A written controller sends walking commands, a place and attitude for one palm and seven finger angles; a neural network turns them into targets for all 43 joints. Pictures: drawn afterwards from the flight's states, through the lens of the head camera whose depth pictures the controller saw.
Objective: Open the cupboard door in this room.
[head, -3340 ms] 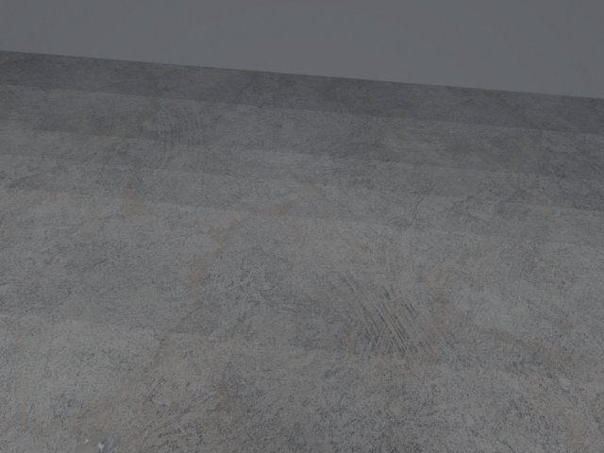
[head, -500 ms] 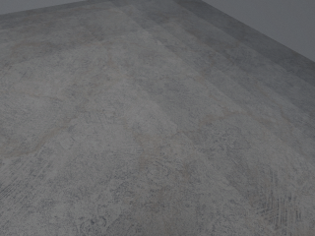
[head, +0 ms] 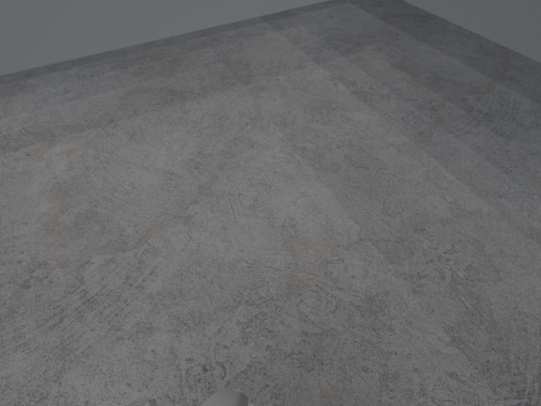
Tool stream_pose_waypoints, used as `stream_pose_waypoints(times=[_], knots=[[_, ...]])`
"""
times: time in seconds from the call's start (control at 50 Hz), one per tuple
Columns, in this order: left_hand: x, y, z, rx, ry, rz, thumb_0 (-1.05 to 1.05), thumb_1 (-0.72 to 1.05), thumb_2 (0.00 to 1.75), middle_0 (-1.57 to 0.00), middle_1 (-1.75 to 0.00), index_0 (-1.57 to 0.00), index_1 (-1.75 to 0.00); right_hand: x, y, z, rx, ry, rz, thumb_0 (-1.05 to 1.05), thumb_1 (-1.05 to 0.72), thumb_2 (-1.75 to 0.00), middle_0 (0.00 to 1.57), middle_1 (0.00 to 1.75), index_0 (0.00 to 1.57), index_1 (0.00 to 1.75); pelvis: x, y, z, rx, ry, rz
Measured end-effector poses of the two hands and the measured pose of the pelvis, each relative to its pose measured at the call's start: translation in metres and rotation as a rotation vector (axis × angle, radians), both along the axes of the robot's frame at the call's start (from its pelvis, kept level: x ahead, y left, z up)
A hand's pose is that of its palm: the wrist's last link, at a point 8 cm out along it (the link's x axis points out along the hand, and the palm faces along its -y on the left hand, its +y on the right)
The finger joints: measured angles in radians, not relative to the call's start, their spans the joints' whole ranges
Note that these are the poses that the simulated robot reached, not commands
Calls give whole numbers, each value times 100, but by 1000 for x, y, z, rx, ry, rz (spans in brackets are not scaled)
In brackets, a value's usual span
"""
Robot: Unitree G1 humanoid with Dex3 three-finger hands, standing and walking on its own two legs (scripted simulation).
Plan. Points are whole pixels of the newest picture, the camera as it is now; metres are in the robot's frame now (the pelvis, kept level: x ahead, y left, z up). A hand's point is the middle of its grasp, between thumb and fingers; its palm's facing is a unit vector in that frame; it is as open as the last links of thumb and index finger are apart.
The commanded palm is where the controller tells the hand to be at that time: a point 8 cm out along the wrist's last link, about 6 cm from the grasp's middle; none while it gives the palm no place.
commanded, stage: turn or walk to find it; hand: left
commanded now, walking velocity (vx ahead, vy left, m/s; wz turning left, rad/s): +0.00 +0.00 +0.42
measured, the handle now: out of the picture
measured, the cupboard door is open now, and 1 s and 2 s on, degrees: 0 0 0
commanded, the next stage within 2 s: none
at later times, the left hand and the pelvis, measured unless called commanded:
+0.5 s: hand out of the picture -0.03 +0.27 -0.17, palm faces +0.26 -0.94 -0.23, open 7.4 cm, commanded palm none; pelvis -0.03 +0.05 +0.00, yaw +12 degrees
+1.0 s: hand out of the picture -0.04 +0.20 -0.14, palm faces +0.43 -0.86 -0.26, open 7.4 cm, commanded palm none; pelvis -0.05 -0.01 +0.00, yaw +26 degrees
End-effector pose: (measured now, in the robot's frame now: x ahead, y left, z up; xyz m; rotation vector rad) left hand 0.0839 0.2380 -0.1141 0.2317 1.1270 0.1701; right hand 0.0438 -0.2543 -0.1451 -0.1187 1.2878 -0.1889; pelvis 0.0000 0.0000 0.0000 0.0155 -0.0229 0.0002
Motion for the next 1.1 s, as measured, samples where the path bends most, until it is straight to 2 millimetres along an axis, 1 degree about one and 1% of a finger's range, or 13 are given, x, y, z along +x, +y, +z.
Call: stream_pose_waypoints(times=[0.08, 0.16, 0.3, 0.36, 0.44, 0.56, 0.68, 0.76, 0.82, 0.9, 0.98, 1.04, 1.1], knots=[[-25, -1, -4, -14, 38, 43, 1, 91, 90, -21, -30, -20, -30, 0, -3, 5, -13, 23, 35, 1, -91, -90, 20, 30, 20, 30, -3, 0, 3, 2, -2, 41], [-52, 7, -12, -37, 76, 96, 1, 91, 90, -21, -30, -20, -30, 7, 4, 9, -34, 47, 87, 1, -91, -90, 19, 30, 20, 30, -6, 6, 2, 0, 1, 82], [-109, 45, -45, -75, 160, 216, 1, 91, 90, -21, -30, -20, -30, 42, 42, 14, -86, -26, 210, 1, -91, -90, 19, 30, 20, 30, -17, 35, -13, -24, 9, 156], [-127, 61, -47, -71, 209, 249, 1, 91, 90, -20, -30, -20, -30, 52, 61, 22, -90, -71, 242, 0, -91, -90, 20, 30, 20, 30, -21, 43, -10, -25, 6, 160], [-133, 75, -37, -68, 202, 276, 1, 91, 90, -20, -30, -20, -30, 55, 80, 31, -81, -91, 272, 0, -91, -90, 20, 30, 20, 30, -25, 51, 0, -34, 9, 186], [-125, 82, -21, -49, 126, 307, 1, 91, 90, -20, -30, -20, -30, 50, 94, 30, -48, -85, 303, 0, -91, -90, 20, 30, 20, 30, -29, 53, 7, -36, 11, 237], [-107, 71, -11, -30, 47, 316, 1, 91, 90, -20, -30, -20, -30, 37, 83, 20, -22, -48, 314, 0, -91, -90, 20, 30, 20, 30, -34, 41, 5, -26, 11, 288], [-98, 53, -4, -14, -9, 319, 1, 91, 90, -20, -30, -20, -30, 29, 63, 8, -7, -14, 321, 0, -91, -90, 20, 30, 20, 30, -36, 25, 1, -13, 12, 323], [-100, 37, -2, 9, -47, 331, 1, 91, 90, -20, -30, -20, -30, 27, 45, -5, 7, 5, 330, 0, -91, -90, 20, 30, 20, 30, -38, 10, -5, -5, 10, 350], [-121, 16, 6, 10, -45, 377, 1, 91, 90, -20, -30, -20, -30, 30, 29, -3, 3, 36, 368, 1, -91, -90, 20, 30, 20, 30, -42, -2, 1, 10, -2, 399], [-149, 1, 6, -1, -6, 428, 1, 91, 90, -21, -30, -20, -30, 36, 19, 1, -7, 44, 408, 1, -91, -90, 20, 30, 20, 30, -45, -9, 4, 16, -9, 441], [-172, -7, 2, -15, 24, 472, 1, 91, 90, -21, -30, -20, -30, 40, 19, 4, -22, 56, 445, 0, -91, -90, 20, 30, 20, 30, -49, -10, 5, 19, -9, 473], [-199, -12, -4, -33, 57, 518, 1, 91, 90, -21, -30, -20, -30, 47, 26, 7, -38, 61, 491, 1, -91, -90, 19, 30, 20, 30, -55, -9, 5, 19, -8, 502]])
